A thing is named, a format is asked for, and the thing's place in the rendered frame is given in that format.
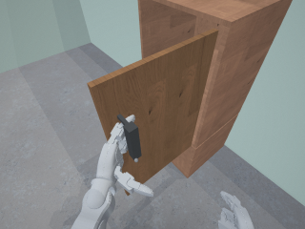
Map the cupboard door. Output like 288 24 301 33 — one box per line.
87 28 219 196

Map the robot left hand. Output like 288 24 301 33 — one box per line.
96 114 154 197

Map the handle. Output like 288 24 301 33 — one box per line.
117 114 142 160

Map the robot right hand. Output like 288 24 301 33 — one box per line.
218 191 255 229

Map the left robot forearm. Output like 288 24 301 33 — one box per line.
71 177 117 229

